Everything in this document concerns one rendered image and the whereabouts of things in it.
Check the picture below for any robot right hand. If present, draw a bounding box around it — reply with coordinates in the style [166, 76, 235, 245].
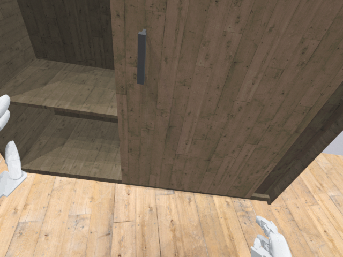
[251, 216, 292, 257]

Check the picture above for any robot left hand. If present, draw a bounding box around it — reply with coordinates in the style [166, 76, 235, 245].
[0, 95, 27, 198]

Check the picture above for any wardrobe door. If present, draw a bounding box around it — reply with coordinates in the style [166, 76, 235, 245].
[254, 81, 343, 195]
[110, 0, 343, 198]

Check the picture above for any handle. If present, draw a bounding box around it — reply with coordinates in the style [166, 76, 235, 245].
[137, 29, 147, 85]

